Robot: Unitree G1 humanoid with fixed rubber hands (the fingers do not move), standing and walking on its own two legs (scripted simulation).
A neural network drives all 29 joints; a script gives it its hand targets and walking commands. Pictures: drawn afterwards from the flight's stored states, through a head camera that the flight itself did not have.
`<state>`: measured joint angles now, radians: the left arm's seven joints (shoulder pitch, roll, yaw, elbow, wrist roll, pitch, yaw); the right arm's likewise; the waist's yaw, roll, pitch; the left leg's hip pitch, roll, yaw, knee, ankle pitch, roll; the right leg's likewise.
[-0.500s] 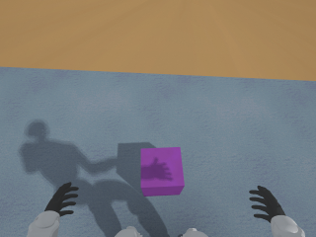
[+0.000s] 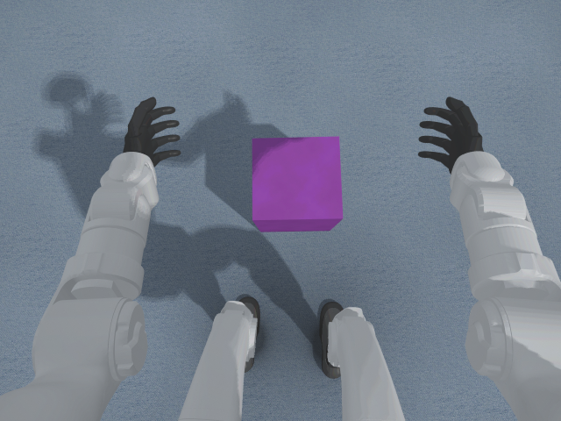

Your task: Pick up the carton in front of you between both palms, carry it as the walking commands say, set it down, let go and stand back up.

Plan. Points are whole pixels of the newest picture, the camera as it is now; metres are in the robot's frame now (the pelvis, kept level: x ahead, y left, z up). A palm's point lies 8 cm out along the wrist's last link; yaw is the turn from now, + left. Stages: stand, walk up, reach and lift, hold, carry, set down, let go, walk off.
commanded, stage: reach and lift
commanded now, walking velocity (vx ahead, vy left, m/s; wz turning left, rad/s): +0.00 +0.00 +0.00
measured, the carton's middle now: (295, 189) +0.53 +0.01 -0.54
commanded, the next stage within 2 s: none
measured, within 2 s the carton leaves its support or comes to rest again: neither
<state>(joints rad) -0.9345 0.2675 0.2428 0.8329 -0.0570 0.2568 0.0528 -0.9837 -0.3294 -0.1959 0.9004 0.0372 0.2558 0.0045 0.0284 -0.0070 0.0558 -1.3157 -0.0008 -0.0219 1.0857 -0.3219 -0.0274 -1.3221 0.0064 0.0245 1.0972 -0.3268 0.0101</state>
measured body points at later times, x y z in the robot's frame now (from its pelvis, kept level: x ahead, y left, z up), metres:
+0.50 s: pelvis +0.03 +0.00 -0.07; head +0.36 +0.00 +0.23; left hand +0.53 +0.20 -0.22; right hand +0.56 -0.18 -0.22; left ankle +0.09 +0.13 -0.63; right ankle +0.09 -0.12 -0.63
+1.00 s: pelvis -0.03 +0.00 -0.27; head +0.34 +0.00 -0.02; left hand +0.53 +0.20 -0.44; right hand +0.55 -0.18 -0.44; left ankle +0.08 +0.13 -0.63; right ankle +0.08 -0.12 -0.63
